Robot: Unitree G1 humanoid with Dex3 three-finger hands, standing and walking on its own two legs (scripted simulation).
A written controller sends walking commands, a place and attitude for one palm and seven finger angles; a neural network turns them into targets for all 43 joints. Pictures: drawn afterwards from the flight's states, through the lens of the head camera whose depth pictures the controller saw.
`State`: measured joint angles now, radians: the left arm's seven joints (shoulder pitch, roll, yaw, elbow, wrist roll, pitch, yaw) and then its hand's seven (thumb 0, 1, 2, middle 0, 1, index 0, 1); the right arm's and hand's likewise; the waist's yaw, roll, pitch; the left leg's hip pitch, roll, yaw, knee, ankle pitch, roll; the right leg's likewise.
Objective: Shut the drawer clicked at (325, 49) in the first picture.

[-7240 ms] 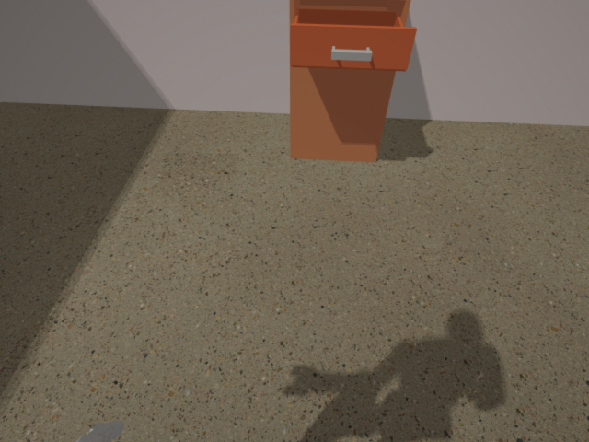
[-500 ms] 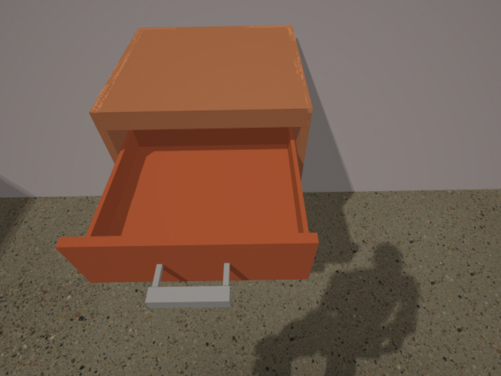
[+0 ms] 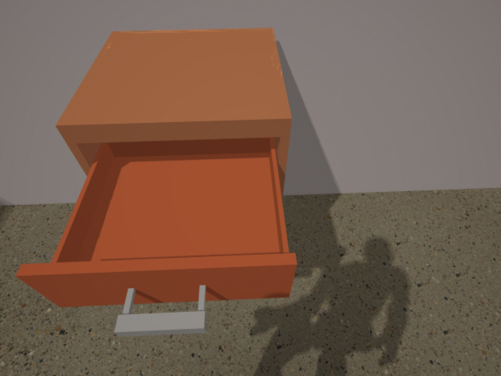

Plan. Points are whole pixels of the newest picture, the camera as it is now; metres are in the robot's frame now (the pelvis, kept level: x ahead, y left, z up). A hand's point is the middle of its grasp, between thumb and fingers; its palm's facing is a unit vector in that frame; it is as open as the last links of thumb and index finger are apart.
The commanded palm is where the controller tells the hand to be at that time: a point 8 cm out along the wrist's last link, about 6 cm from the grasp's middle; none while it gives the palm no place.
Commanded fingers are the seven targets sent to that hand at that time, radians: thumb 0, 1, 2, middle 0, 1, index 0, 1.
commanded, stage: come to a stop and stand still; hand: left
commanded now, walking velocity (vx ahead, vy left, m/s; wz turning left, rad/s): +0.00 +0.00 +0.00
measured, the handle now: (164, 308) +0.23 +0.16 -0.04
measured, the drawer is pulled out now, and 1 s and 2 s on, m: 0.30 0.30 0.30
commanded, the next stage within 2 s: look again from close up in 0.64 s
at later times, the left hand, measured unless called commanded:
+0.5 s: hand out of the picture -0.01 +0.17 -0.17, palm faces +0.01 -0.97 -0.22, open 7.4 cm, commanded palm none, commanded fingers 0.00 0.90 0.90 -0.20 -0.30 -0.20 -0.30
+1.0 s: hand out of the picture -0.01 +0.17 -0.17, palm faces +0.01 -0.98 -0.22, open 7.3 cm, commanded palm none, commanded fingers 0.00 0.90 0.90 -0.20 -0.30 -0.20 -0.30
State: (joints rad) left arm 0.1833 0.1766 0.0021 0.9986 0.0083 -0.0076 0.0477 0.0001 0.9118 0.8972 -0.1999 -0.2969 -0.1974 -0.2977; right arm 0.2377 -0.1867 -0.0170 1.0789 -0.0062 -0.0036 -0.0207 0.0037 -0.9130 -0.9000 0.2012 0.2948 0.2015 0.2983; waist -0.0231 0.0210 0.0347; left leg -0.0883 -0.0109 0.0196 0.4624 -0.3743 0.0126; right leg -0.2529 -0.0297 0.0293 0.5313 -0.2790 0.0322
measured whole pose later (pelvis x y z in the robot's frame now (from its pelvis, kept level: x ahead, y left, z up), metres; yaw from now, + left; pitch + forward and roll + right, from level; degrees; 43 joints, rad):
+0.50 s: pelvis -0.02 -0.01 +0.00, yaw +0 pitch -1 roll +0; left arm 0.27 0.16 0.00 1.07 0.01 0.00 0.04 0.00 0.91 0.90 -0.20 -0.30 -0.20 -0.30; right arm 0.26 -0.17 -0.01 1.13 0.00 -0.01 -0.02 0.00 -0.91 -0.90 0.20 0.29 0.20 0.30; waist 0.00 0.01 0.04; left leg -0.09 0.01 0.02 0.44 -0.34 0.00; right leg -0.24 -0.01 0.03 0.48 -0.23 0.02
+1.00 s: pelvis -0.02 -0.01 +0.00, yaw -1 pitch +0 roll +0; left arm 0.27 0.15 0.00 1.08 0.01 0.00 0.04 0.00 0.92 0.90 -0.20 -0.30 -0.20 -0.30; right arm 0.30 -0.13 -0.01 1.15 0.00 -0.02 -0.02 0.00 -0.91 -0.90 0.20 0.29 0.20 0.30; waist -0.01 0.01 0.05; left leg -0.11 0.01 0.03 0.45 -0.33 0.00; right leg -0.27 -0.01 0.03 0.49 -0.22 0.02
